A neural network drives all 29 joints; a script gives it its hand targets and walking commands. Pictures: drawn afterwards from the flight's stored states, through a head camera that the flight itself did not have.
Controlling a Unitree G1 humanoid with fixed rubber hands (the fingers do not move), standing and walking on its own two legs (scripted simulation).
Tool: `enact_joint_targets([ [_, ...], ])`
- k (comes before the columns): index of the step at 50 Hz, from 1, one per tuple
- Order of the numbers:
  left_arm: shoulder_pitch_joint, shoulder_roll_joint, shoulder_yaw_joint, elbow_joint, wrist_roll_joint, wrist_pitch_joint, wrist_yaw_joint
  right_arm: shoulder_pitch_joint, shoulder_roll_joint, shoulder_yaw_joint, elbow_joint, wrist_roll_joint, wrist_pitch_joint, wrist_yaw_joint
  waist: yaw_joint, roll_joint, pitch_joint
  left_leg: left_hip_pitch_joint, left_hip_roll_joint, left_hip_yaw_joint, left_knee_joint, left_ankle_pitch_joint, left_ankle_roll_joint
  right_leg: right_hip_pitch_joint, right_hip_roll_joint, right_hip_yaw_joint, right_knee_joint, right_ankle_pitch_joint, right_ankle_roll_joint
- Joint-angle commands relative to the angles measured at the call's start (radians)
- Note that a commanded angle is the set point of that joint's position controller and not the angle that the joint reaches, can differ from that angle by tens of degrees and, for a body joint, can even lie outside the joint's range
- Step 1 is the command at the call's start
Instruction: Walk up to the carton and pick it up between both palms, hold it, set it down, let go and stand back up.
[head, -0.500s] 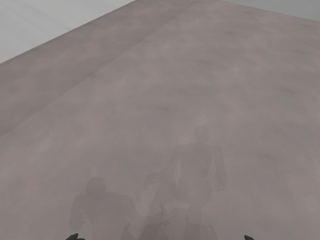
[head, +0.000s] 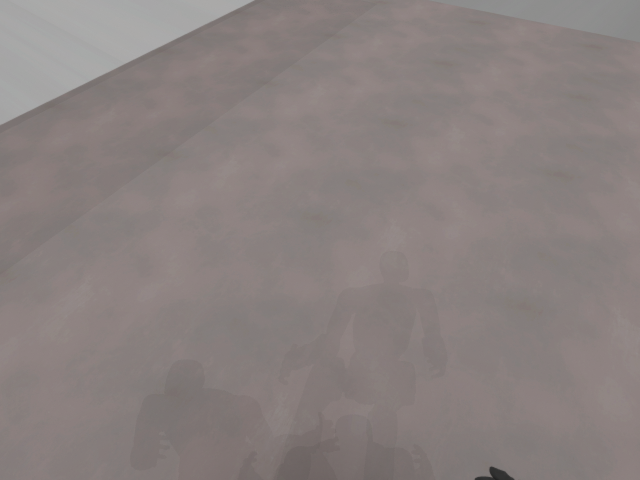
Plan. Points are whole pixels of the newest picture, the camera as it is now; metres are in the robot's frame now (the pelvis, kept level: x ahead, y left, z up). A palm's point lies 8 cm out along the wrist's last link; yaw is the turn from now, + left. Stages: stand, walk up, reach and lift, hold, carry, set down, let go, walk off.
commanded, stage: walk up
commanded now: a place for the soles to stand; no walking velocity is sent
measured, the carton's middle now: out of the picture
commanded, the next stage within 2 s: none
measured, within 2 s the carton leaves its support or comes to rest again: neither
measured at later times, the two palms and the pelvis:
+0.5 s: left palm (265, 424) +0.21 +0.09 -0.10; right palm out of the picture +0.04 -0.43 -0.11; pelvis +0.06 -0.14 +0.00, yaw -26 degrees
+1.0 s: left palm (423, 295) +0.43 -0.16 -0.09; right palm out of the picture -0.06 -0.41 -0.10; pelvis +0.15 -0.24 +0.01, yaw -55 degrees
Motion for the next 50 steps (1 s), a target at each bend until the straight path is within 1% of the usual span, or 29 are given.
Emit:
enact_joint_targets([
  [1, -0.173, 0.172, 0.072, -0.178, 0.070, 0.028, -0.046, 0.077, -0.263, -0.105, -0.033, -0.039, -0.048, -0.055, -0.115, 0.094, -0.019, 0.143, 0.564, -0.447, -0.361, -0.142, 0.379, -0.381, -0.160, 0.084, 0.403, -0.137, 0.021],
  [3, -0.129, 0.156, 0.074, -0.146, 0.050, 0.028, -0.062, 0.012, -0.230, -0.094, -0.024, -0.039, -0.066, -0.060, -0.076, 0.065, 0.020, 0.121, 0.499, -0.312, -0.329, -0.077, 0.333, -0.350, -0.200, 0.101, 0.375, -0.096, 0.030],
  [4, -0.086, 0.132, 0.067, -0.117, 0.033, 0.026, -0.070, -0.030, -0.234, -0.094, -0.028, -0.040, -0.069, -0.061, -0.058, 0.111, 0.020, 0.145, 0.468, -0.235, -0.313, -0.033, 0.305, -0.345, -0.201, 0.087, 0.336, -0.077, 0.036],
  [5, -0.078, 0.118, 0.063, -0.102, 0.016, 0.022, -0.079, -0.054, -0.231, -0.095, -0.029, -0.039, -0.068, -0.060, -0.055, 0.118, 0.004, 0.152, 0.423, -0.130, -0.303, -0.013, 0.278, -0.328, -0.188, 0.056, 0.299, -0.056, 0.037],
  [8, -0.127, 0.091, 0.053, -0.088, 0.003, 0.012, -0.099, -0.083, -0.258, -0.104, -0.006, -0.032, -0.067, -0.050, -0.058, 0.152, 0.032, 0.097, 0.370, 0.035, -0.301, -0.012, 0.250, -0.224, -0.180, -0.034, 0.151, 0.000, 0.034],
  [11, -0.022, 0.104, 0.062, -0.031, -0.012, -0.013, -0.101, -0.125, -0.280, -0.123, 0.012, -0.042, -0.062, -0.038, -0.011, 0.192, -0.016, -0.021, 0.311, 0.151, -0.209, -0.159, 0.201, 0.037, -0.113, -0.145, 0.037, 0.022, -0.005],
  [12, 0.034, 0.126, 0.078, -0.008, -0.012, -0.023, -0.093, -0.139, -0.282, -0.126, 0.022, -0.043, -0.058, -0.033, 0.025, 0.153, -0.053, -0.059, 0.296, 0.171, -0.141, -0.233, 0.182, 0.139, -0.087, -0.173, 0.003, 0.074, -0.022],
  [13, 0.092, 0.153, 0.095, 0.025, -0.009, -0.031, -0.081, -0.124, -0.243, -0.116, 0.028, -0.040, -0.049, -0.026, 0.056, 0.054, -0.066, -0.134, 0.252, 0.205, -0.004, -0.291, 0.155, 0.252, -0.047, -0.185, -0.043, 0.033, -0.036],
  [14, 0.178, 0.213, 0.124, 0.062, -0.015, -0.039, -0.057, -0.102, -0.186, -0.096, 0.029, -0.031, -0.044, -0.013, 0.112, -0.094, -0.085, -0.170, 0.159, 0.264, 0.276, -0.150, 0.107, 0.324, -0.006, -0.144, -0.105, 0.005, -0.074],
  [15, 0.203, 0.317, 0.138, 0.057, -0.008, -0.046, -0.037, -0.098, -0.121, -0.067, -0.020, -0.022, -0.037, 0.006, 0.129, -0.328, -0.046, -0.391, 0.065, 0.209, 0.536, -0.322, 0.043, 0.370, -0.155, 0.254, -0.283, -0.037, -0.166],
  [16, 0.153, 0.391, 0.138, 0.055, -0.011, -0.041, -0.027, -0.111, -0.121, -0.066, -0.068, 0.012, -0.033, 0.010, 0.106, -0.371, 0.007, -0.511, 0.011, 0.077, 0.606, -0.429, 0.022, 0.314, -0.271, 0.624, -0.439, -0.140, -0.281],
  [17, 0.091, 0.402, 0.137, 0.056, -0.022, -0.033, -0.022, -0.136, -0.146, -0.065, -0.075, 0.033, -0.034, 0.005, 0.094, -0.335, 0.015, -0.494, 0.035, -0.015, 0.663, -0.426, 0.027, 0.258, -0.306, 0.714, -0.527, -0.237, -0.348],
  [19, 0.022, 0.339, 0.116, 0.033, -0.003, -0.028, 0.000, -0.097, -0.176, -0.069, -0.048, 0.041, -0.051, 0.007, 0.047, -0.237, 0.009, -0.513, 0.078, -0.046, 0.610, -0.315, 0.024, 0.286, -0.257, 0.487, -0.429, -0.110, -0.304],
  [21, -0.068, 0.286, 0.098, -0.006, 0.017, -0.021, 0.006, -0.045, -0.183, -0.072, -0.007, 0.039, -0.066, 0.016, 0.002, -0.168, -0.009, -0.356, 0.077, -0.036, 0.471, -0.205, 0.010, 0.135, -0.184, 0.351, -0.393, -0.095, -0.259],
  [27, -0.111, 0.238, 0.089, -0.034, 0.003, -0.009, -0.033, 0.031, -0.168, -0.063, -0.031, 0.041, -0.051, 0.009, -0.015, -0.093, -0.030, -0.086, 0.010, -0.019, 0.270, -0.031, 0.004, -0.182, -0.146, 0.380, -0.445, -0.281, -0.251],
  [30, -0.248, 0.222, 0.077, -0.077, 0.000, 0.005, -0.041, 0.173, -0.159, -0.073, -0.026, 0.039, -0.059, 0.000, -0.121, -0.020, -0.039, 0.260, 0.006, -0.047, 0.044, 0.141, 0.020, -0.425, -0.076, 0.332, -0.324, -0.331, -0.167],
  [31, -0.241, 0.191, 0.066, -0.085, -0.004, 0.009, -0.042, 0.226, -0.174, -0.084, -0.021, 0.028, -0.060, -0.008, -0.140, 0.043, -0.062, 0.399, 0.010, -0.061, -0.012, 0.129, 0.024, -0.516, -0.026, 0.303, -0.246, -0.347, -0.121],
  [32, -0.184, 0.139, 0.052, -0.072, 0.000, 0.009, -0.042, 0.272, -0.208, -0.088, -0.028, 0.008, -0.061, -0.022, -0.161, 0.178, -0.086, 0.464, 0.085, -0.168, -0.099, 0.012, 0.027, -0.542, 0.044, 0.245, -0.077, -0.344, -0.068],
  [33, -0.082, 0.078, 0.036, -0.073, 0.002, 0.011, -0.042, 0.249, -0.271, -0.094, -0.045, -0.031, -0.060, -0.045, -0.126, 0.331, -0.110, 0.382, 0.360, -0.516, -0.323, -0.380, 0.060, -0.522, 0.130, 0.110, 0.279, -0.205, 0.003],
  [34, -0.007, 0.132, 0.046, -0.052, 0.021, 0.023, -0.031, 0.107, -0.277, -0.083, -0.083, -0.046, -0.052, -0.069, -0.037, 0.233, -0.003, 0.177, 0.529, -0.680, -0.448, -0.590, 0.101, -0.506, 0.049, 0.117, 0.443, -0.157, 0.051],
  [35, 0.025, 0.177, 0.057, -0.035, 0.036, 0.034, -0.035, 0.025, -0.268, -0.086, -0.095, -0.045, -0.050, -0.082, -0.004, 0.145, 0.060, 0.092, 0.544, -0.654, -0.469, -0.609, 0.155, -0.492, -0.013, 0.110, 0.487, -0.103, 0.055],
  [36, -0.017, 0.197, 0.062, -0.049, 0.046, 0.037, -0.045, 0.009, -0.259, -0.091, -0.094, -0.037, -0.059, -0.078, -0.021, 0.170, 0.085, 0.058, 0.526, -0.614, -0.470, -0.569, 0.194, -0.500, -0.062, 0.089, 0.524, -0.076, 0.055],
  [38, -0.086, 0.228, 0.087, -0.041, 0.060, 0.037, -0.058, 0.067, -0.189, -0.066, -0.058, -0.014, -0.084, -0.056, -0.055, 0.106, 0.148, -0.016, 0.427, -0.422, -0.470, -0.469, 0.105, -0.435, -0.107, 0.102, 0.522, 0.024, 0.065],
  [39, -0.053, 0.207, 0.085, -0.025, 0.044, 0.040, -0.069, 0.061, -0.195, -0.065, -0.049, -0.014, -0.089, -0.051, -0.046, 0.132, 0.139, -0.002, 0.387, -0.305, -0.461, -0.401, 0.087, -0.398, -0.118, 0.098, 0.494, 0.055, 0.068],
  [40, -0.027, 0.181, 0.081, -0.013, 0.026, 0.039, -0.080, 0.043, -0.189, -0.064, -0.047, -0.020, -0.093, -0.052, -0.030, 0.102, 0.115, 0.031, 0.341, -0.179, -0.442, -0.335, 0.074, -0.380, -0.109, 0.081, 0.493, 0.117, 0.064],
  [41, -0.010, 0.154, 0.082, 0.002, 0.013, 0.037, -0.089, -0.003, -0.211, -0.076, -0.048, -0.024, -0.091, -0.053, -0.018, 0.125, 0.077, 0.058, 0.337, -0.109, -0.425, -0.290, 0.100, -0.396, -0.106, 0.061, 0.496, 0.135, 0.063],
  [44, -0.081, 0.112, 0.062, -0.016, -0.006, 0.028, -0.103, 0.041, -0.197, -0.074, -0.026, -0.020, -0.099, -0.045, -0.047, 0.110, 0.049, 0.092, 0.322, 0.037, -0.423, -0.271, 0.138, -0.375, -0.122, 0.026, 0.422, 0.177, 0.054],
  [48, -0.217, 0.118, 0.063, -0.058, -0.003, 0.018, -0.104, 0.112, -0.229, -0.078, 0.001, -0.025, -0.106, -0.035, -0.091, 0.156, 0.072, 0.224, 0.388, 0.111, -0.445, -0.257, 0.189, -0.424, -0.181, 0.001, 0.256, 0.201, 0.047],
  [50, -0.290, 0.115, 0.061, -0.071, -0.001, 0.001, -0.108, 0.152, -0.225, -0.076, 0.014, -0.019, -0.101, -0.034, -0.123, 0.119, 0.062, 0.276, 0.384, 0.162, -0.433, -0.177, 0.208, -0.375, -0.182, -0.039, 0.120, 0.189, 0.027],
])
